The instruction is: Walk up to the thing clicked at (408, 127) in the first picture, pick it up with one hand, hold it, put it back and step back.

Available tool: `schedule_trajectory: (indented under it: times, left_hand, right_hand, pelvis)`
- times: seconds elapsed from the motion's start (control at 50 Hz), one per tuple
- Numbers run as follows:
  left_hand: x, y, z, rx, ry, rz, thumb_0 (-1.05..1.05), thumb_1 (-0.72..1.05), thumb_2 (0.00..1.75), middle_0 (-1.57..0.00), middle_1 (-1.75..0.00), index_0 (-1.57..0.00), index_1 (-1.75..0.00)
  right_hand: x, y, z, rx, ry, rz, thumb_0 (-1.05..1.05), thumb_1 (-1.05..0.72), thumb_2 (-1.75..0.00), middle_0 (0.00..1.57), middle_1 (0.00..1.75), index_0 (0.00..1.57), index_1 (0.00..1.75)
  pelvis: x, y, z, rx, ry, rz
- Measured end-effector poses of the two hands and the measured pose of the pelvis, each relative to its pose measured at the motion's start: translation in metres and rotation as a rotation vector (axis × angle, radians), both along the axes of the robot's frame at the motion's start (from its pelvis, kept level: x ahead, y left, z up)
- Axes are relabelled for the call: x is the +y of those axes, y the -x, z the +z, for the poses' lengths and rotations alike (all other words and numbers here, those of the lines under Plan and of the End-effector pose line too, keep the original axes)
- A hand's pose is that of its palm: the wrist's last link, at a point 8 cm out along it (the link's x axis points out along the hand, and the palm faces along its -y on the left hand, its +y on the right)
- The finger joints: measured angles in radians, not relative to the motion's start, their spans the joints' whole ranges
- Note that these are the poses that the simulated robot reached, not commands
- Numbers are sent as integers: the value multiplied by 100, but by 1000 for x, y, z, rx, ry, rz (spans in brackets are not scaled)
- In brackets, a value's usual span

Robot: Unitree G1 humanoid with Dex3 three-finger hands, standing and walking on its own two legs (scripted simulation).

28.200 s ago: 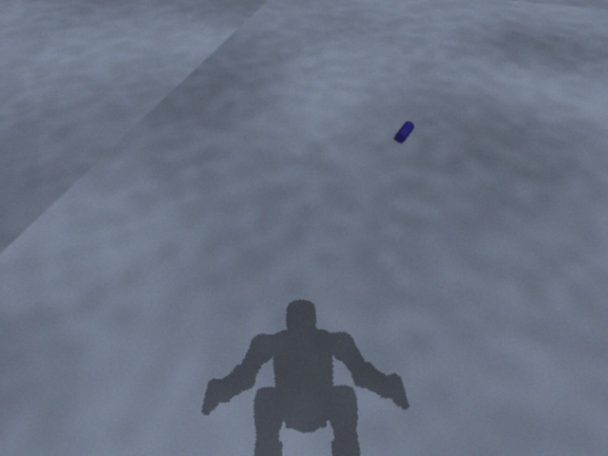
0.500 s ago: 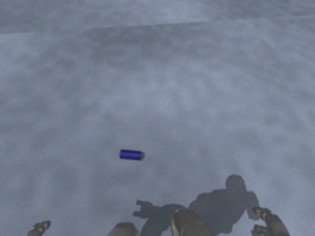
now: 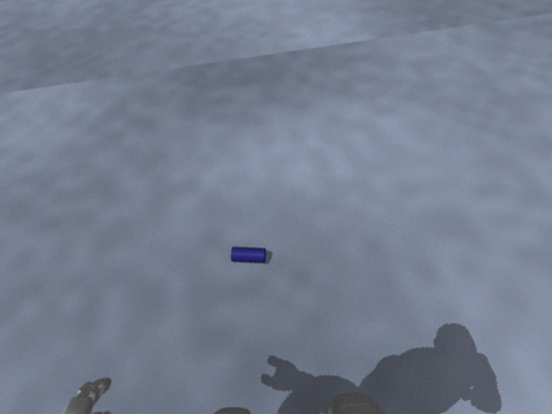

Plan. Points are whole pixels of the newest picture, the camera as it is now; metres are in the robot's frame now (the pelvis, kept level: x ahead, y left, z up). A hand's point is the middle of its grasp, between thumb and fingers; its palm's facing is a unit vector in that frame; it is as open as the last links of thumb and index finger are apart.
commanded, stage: walk up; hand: left
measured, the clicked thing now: (248, 254) +0.72 +0.15 -0.72
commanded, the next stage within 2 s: stand in 0.88 s
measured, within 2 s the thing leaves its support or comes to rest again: neither
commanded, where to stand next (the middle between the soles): +0.36 +0.04 m, yaw -4 degrees
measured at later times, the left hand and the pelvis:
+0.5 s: hand out of the picture +0.06 +0.26 -0.14, palm faces -0.03 -0.95 -0.32, open 7.4 cm; pelvis -0.02 +0.01 +0.02, yaw -3 degrees
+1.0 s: hand out of the picture +0.10 +0.26 -0.13, palm faces -0.06 -0.94 -0.34, open 7.4 cm; pelvis -0.01 +0.01 +0.03, yaw -3 degrees
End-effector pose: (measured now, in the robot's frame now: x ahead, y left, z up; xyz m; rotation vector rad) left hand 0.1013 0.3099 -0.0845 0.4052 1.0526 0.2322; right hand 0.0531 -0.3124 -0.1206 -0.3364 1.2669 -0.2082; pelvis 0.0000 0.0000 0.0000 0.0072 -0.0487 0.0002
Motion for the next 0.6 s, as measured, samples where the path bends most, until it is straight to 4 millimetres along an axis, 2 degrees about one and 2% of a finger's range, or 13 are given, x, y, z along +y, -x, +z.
schedule_trajectory:
  times: [0.08, 0.14, 0.28, 0.34, 0.44, 0.6]
  left_hand:
    - [7, 18, -10, 36, 37, 18, 0, 91, 90, -21, -30, -20, -30]
    - [8, 31, -14, 68, 59, 29, 0, 91, 90, -21, -30, -20, -30]
    - [-4, 61, -19, 125, 72, 28, 0, 91, 90, -21, -30, -20, -30]
    - [-7, 68, -18, 134, 85, 29, 1, 91, 90, -21, -30, -20, -30]
    - [-7, 62, -17, 130, 109, 34, 1, 91, 90, -21, -30, -20, -30]
    - [2, 31, -15, 96, 113, 20, 1, 91, 90, -21, -30, -20, -30]
  right_hand:
    - [13, 23, 11, -13, -2, -12, 1, -90, -90, 20, 30, 20, 30]
    - [18, 29, 20, -40, 0, -13, 1, -90, -90, 20, 30, 20, 30]
    - [12, 18, 22, -101, -9, -24, 1, -90, -90, 20, 30, 20, 30]
    - [13, 11, 23, -119, -12, -20, 0, -90, -90, 20, 30, 20, 30]
    - [21, 5, 26, -126, -15, -12, 0, -90, -90, 20, 30, 20, 30]
    - [37, -5, 32, -117, -26, -13, 0, -90, -90, 20, 30, 20, 30]
  pelvis:
    - [7, 12, 4, -11, -9, -16]
    - [6, 17, 9, -9, 0, -26]
    - [1, 25, 10, -15, 36, -45]
    - [3, 24, 12, -11, 24, -44]
    - [11, 20, 16, -4, 15, -44]
    - [17, 12, 21, 4, 14, -53]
